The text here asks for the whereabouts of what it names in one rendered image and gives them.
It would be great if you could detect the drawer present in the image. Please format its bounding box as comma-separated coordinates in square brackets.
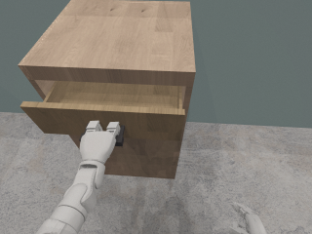
[20, 81, 185, 141]

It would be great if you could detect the left robot forearm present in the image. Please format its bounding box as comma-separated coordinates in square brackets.
[36, 160, 105, 234]

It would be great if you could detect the left robot hand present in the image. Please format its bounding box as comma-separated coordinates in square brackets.
[79, 120, 121, 165]

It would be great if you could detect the handle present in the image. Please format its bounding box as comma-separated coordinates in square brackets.
[79, 123, 125, 146]

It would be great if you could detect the cabinet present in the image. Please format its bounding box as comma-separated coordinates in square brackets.
[18, 0, 196, 179]

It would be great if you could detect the right robot hand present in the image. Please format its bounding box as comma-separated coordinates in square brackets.
[229, 202, 267, 234]

